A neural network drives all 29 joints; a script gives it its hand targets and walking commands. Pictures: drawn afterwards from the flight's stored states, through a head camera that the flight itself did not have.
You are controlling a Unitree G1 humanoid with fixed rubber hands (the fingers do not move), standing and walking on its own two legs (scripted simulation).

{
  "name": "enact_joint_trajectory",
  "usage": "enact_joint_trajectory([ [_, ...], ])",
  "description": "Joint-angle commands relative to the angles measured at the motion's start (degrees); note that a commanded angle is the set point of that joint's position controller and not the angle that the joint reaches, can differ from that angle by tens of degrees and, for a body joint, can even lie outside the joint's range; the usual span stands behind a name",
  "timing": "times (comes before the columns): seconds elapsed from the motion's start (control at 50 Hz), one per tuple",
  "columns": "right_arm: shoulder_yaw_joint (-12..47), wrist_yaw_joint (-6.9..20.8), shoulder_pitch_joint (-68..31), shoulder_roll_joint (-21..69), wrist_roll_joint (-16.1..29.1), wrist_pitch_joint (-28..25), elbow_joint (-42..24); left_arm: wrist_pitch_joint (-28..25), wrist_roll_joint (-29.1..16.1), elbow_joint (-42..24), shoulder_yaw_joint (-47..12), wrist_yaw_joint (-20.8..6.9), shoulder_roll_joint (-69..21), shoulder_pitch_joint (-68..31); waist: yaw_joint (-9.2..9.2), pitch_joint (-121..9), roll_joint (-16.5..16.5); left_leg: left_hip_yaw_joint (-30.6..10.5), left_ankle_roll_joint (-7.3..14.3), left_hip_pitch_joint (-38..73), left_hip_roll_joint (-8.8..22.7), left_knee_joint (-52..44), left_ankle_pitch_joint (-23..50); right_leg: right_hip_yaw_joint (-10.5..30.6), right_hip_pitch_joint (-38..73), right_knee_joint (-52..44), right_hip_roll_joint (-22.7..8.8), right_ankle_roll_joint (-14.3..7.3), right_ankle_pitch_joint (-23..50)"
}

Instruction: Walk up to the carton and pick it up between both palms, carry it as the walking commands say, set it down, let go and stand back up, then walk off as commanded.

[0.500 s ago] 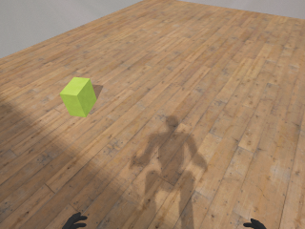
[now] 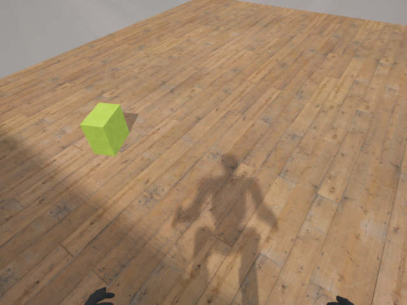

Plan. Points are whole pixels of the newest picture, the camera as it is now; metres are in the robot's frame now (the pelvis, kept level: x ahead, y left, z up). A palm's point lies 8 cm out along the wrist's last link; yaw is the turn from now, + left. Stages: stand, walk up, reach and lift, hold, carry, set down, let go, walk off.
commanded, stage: walk up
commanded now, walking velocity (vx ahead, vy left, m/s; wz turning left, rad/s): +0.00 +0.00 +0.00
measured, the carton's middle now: (107, 129) +1.39 +0.76 -0.62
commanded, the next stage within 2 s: none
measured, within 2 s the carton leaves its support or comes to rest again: neither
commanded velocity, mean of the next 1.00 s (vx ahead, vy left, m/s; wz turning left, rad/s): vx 0.46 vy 0.12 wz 0.43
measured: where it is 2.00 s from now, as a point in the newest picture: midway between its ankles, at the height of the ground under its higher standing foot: (133, 232)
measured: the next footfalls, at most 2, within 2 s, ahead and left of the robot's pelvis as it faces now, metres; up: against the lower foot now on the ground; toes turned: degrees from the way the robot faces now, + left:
left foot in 0.48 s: +0.13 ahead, +0.27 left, +0.00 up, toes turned +8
right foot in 0.78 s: +0.27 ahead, +0.04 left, +0.00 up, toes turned +14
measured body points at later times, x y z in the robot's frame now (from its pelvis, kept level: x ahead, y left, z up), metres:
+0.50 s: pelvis +0.07 +0.13 -0.01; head +0.05 +0.13 +0.44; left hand +0.14 +0.41 -0.12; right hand +0.19 -0.12 -0.12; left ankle +0.09 +0.27 -0.73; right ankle +0.02 -0.10 -0.70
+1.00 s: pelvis +0.26 +0.23 +0.01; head +0.26 +0.23 +0.46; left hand +0.20 +0.50 -0.11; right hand +0.45 +0.03 -0.11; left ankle +0.25 +0.37 -0.69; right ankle +0.23 +0.03 -0.72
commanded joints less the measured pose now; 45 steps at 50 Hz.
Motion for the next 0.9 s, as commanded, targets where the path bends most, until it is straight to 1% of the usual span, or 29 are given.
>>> enact_joint_trajectory([
  [0.0,-4.2,0.1,-5.3,-14.4,-0.1,-1.8,-0.8,-1.6,0.8,0.2,4.0,0.5,12.3,-3.7,-0.72,-4.1,1.1,-6.8,3.9,2.2,5.4,-11.7,6.5,5.3,2.1,-8.8,-5.1,-4.0,6.5],
  [0.02,-4.6,0.0,-4.9,-14.7,-0.1,-1.9,-0.1,-2.4,0.5,-0.5,3.6,0.2,11.1,-2.9,1.36,-6.2,1.1,-7.0,3.7,2.7,5.7,-11.0,7.0,6.5,4.2,-9.5,-6.3,-4.1,6.9],
  [0.06,-4.6,0.4,-4.7,-15.9,-0.3,-2.0,-0.2,-2.4,0.3,0.4,3.6,0.2,11.3,-2.3,0.32,-3.5,1.9,-5.9,3.6,3.1,5.5,-12.0,6.6,6.2,1.2,-10.1,-5.7,-3.6,6.0],
  [0.08,-2.8,3.8,-3.8,-12.1,-0.7,1.7,-4.4,0.9,0.9,0.9,4.0,1.4,8.3,7.3,5.26,-13.2,4.2,-10.4,3.1,-14.9,1.5,-5.8,-13.0,8.5,21.5,-10.6,-12.5,-2.4,-17.3],
  [0.1,-3.6,5.7,-11.7,-8.4,-1.0,3.9,-9.1,2.1,1.1,2.8,6.8,2.4,15.5,14.0,8.70,-1.8,-9.6,-1.6,-0.3,-34.0,0.2,7.2,-11.3,27.0,25.2,-26.4,-28.8,-6.2,-30.6],
  [0.12,-3.4,5.7,-13.9,-7.1,-1.5,4.3,-9.4,2.4,1.8,3.2,7.4,3.4,16.8,15.1,8.20,2.3,-12.6,-3.9,-0.8,-38.2,3.3,18.9,-5.9,33.5,21.3,-31.8,-34.8,-7.3,-35.1],
  [0.2,-4.6,7.0,-6.2,-8.0,-1.4,4.7,-7.5,0.9,1.5,1.6,6.3,3.6,13.3,5.1,1.58,3.7,-6.8,-5.2,-1.6,-27.2,5.1,28.8,-0.3,17.1,11.0,-31.9,-28.2,-5.5,-21.0],
  [0.24,-4.7,7.4,-0.5,-7.2,-0.7,4.8,-6.3,1.1,1.2,0.4,6.9,3.1,12.1,0.8,-1.46,0.8,-11.7,-3.8,-1.9,-21.2,4.7,24.1,0.5,8.7,9.4,-30.4,-23.2,-2.4,-19.6],
  [0.26,-4.1,7.6,-1.9,-6.7,-0.6,4.8,-6.5,1.5,1.4,0.2,6.3,2.9,11.0,1.8,-1.70,3.2,-10.0,-1.5,-2.6,-20.5,4.6,20.9,1.7,4.6,7.6,-31.0,-21.9,-0.9,-18.8],
  [0.34,-3.3,6.3,5.4,-5.0,1.3,4.1,-2.4,1.1,2.1,0.0,7.3,0.5,11.5,-3.5,-5.73,-0.7,-18.2,5.4,-2.8,-0.8,3.8,9.0,-0.2,-4.1,-2.1,-29.4,-18.3,-0.1,-20.8],
  [0.38,-3.6,5.1,9.4,-5.1,1.1,3.1,-0.6,0.9,2.2,1.5,7.3,-0.1,11.5,-2.5,-5.46,-4.3,-14.5,7.4,-2.6,2.2,3.1,0.1,0.7,-6.5,3.3,-21.1,-17.5,-1.0,-18.7],
  [0.4,-4.0,4.5,14.1,-6.8,0.6,2.4,1.6,0.9,2.1,0.9,6.8,-0.3,11.0,-3.0,-6.63,-6.5,-7.7,7.6,-1.6,6.9,0.8,-5.3,1.9,-8.8,3.2,-11.2,-14.6,-0.4,-17.8],
  [0.42,-5.5,3.8,22.7,-10.2,0.1,1.7,4.6,0.9,2.2,-0.4,6.4,-0.5,9.1,-4.9,-9.06,-7.2,3.9,1.4,1.0,10.8,0.0,-11.2,-1.7,-11.4,1.1,7.8,-10.5,1.1,-14.6],
  [0.44,-7.2,2.9,27.1,-17.3,-1.2,1.1,4.5,1.3,2.5,-4.1,5.1,-0.8,5.2,-8.4,-11.24,-4.5,25.6,-24.9,4.9,12.7,11.9,-20.9,-14.8,-9.2,-16.3,27.2,-3.5,2.4,-20.6],
  [0.46,-6.9,2.6,24.0,-19.9,-0.7,1.0,3.5,1.6,2.5,-6.2,4.0,-0.9,4.4,-9.0,-8.57,3.5,25.6,-44.0,7.4,6.7,18.5,-32.7,-27.1,-2.6,-26.4,34.7,-1.2,2.7,-19.7],
  [0.48,-6.7,2.3,20.7,-19.6,-0.2,0.2,2.2,0.8,2.9,-7.1,3.8,-1.6,3.1,-8.3,-5.59,8.0,15.7,-46.2,8.8,7.0,22.5,-35.2,-27.8,0.2,-31.1,37.4,-3.8,3.0,-12.1],
  [0.5,-6.1,2.0,18.6,-15.9,0.4,-0.2,1.3,-0.1,2.8,-5.3,3.5,-1.6,2.8,-7.5,-5.17,6.7,10.3,-44.5,8.8,6.6,18.8,-33.8,-24.2,2.9,-27.7,34.3,-5.3,1.6,-7.1],
  [0.58,-4.1,1.5,12.0,-10.2,-0.7,-0.6,1.3,-0.6,1.5,-3.7,2.7,-2.1,1.8,-8.6,-4.97,5.4,14.7,-26.3,9.0,0.2,7.2,-25.3,4.3,-2.3,-12.4,14.8,-3.0,4.5,-8.9],
  [0.6,-4.1,1.7,11.3,-11.1,-0.3,-0.3,0.5,-0.6,1.4,-3.4,2.9,-0.9,3.0,-7.6,-4.64,2.8,13.6,-23.5,9.4,4.1,6.3,-22.2,16.2,-2.4,-10.0,11.1,-3.0,4.4,-8.2],
  [0.66,-4.2,1.8,11.5,-11.8,-0.2,-0.3,0.4,-0.5,0.8,-2.6,2.1,-0.2,2.7,-6.0,-4.04,-1.5,11.7,-21.8,9.2,6.1,7.4,-20.0,18.0,-4.8,-3.4,-1.7,-1.8,4.2,-4.4],
  [0.68,-3.7,2.0,12.3,-10.5,-0.1,-0.1,0.3,-0.8,0.4,-1.5,2.6,0.0,2.0,-4.8,-2.62,-4.3,10.6,-20.1,7.6,3.2,5.1,-18.4,19.6,-4.9,5.1,-6.7,-2.2,4.0,1.4],
  [0.7,-3.2,2.0,9.5,-9.3,0.3,-0.3,0.1,-1.3,0.6,0.5,3.3,0.1,1.7,1.8,1.77,-5.3,7.2,-18.8,6.6,-5.3,3.0,-13.9,20.1,-4.2,16.9,-12.9,-2.5,3.5,9.3],
  [0.72,-3.4,2.3,7.5,-9.3,0.4,-0.6,-1.4,-1.7,1.0,2.8,4.1,0.7,5.2,7.3,4.27,-11.5,0.7,-16.7,6.1,-9.2,1.4,-5.6,18.5,-2.3,28.2,-14.9,-5.7,2.3,11.8],
  [0.74,-2.1,2.7,6.4,-5.7,0.2,-1.2,-3.1,-1.9,2.3,5.3,6.4,1.0,10.3,14.9,8.30,-18.3,-15.5,-8.6,3.7,-19.9,-3.0,10.3,6.7,10.2,38.8,-17.8,-18.4,-1.2,7.8],
  [0.76,-1.6,2.7,4.5,-4.4,0.0,-1.3,-5.5,-1.5,3.1,6.6,7.4,1.4,15.9,21.4,9.25,-17.2,-22.2,-4.5,1.3,-32.7,-3.3,21.4,-11.7,27.6,42.9,-20.7,-31.7,-6.8,9.5],
  [0.78,-2.2,2.5,1.1,-5.2,-0.4,-1.1,-5.2,-1.1,3.3,6.3,6.5,1.3,14.8,21.1,8.19,-10.3,-12.8,-5.3,0.7,-34.8,2.1,25.4,-11.4,27.9,36.0,-22.7,-32.6,-9.3,2.6],
  [0.8,-2.5,3.2,1.1,-4.5,-0.7,-0.9,-4.0,-1.4,3.4,5.0,5.9,1.0,11.5,14.3,5.73,-5.3,-7.9,-6.4,0.5,-34.5,2.8,26.1,-6.4,21.8,31.5,-21.8,-28.3,-8.9,5.5],
  [0.84,-2.7,3.8,1.2,-4.5,-0.4,-0.4,-2.3,-1.7,2.8,3.2,5.6,0.3,7.1,8.0,3.56,-1.6,-5.5,-2.8,0.3,-28.1,4.8,20.6,-1.7,9.7,23.4,-23.7,-22.5,-6.1,8.4],
  [0.88,-1.9,4.6,-0.7,-3.3,-0.4,0.2,-2.7,-1.9,2.3,2.2,5.2,0.1,6.7,8.6,3.28,2.1,-8.2,-1.4,-0.4,-25.4,4.9,14.4,-1.5,6.5,19.4,-25.5,-21.4,-5.5,14.1],
])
